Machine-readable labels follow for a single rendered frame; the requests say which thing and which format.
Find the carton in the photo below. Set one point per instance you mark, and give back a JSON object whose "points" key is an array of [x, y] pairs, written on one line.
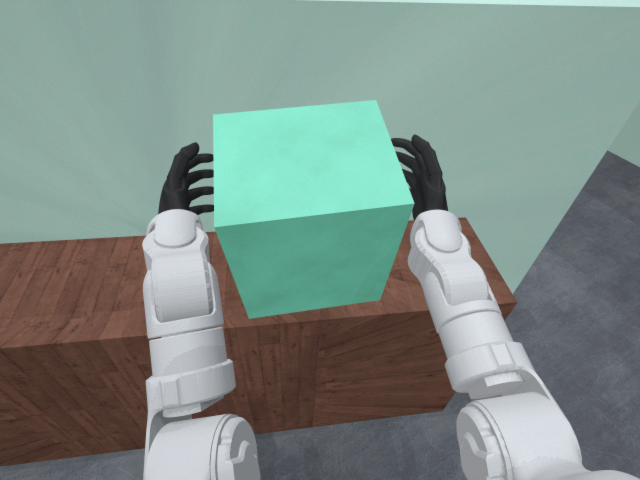
{"points": [[310, 205]]}

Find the left robot hand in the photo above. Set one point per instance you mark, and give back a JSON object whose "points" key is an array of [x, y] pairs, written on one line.
{"points": [[175, 193]]}

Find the left robot forearm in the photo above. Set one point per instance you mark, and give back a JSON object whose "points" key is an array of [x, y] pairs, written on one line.
{"points": [[190, 369]]}

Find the pedestal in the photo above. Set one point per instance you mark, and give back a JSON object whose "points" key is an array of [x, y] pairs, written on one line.
{"points": [[75, 356]]}

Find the robot left upper arm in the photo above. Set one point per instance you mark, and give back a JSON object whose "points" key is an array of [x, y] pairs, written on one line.
{"points": [[221, 447]]}

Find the right robot hand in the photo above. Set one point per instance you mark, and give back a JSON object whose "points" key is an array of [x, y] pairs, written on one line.
{"points": [[426, 184]]}

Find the right robot forearm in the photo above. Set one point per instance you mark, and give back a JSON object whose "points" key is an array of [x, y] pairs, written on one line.
{"points": [[482, 358]]}

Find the robot right upper arm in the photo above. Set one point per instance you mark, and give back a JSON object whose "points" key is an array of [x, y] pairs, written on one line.
{"points": [[521, 437]]}

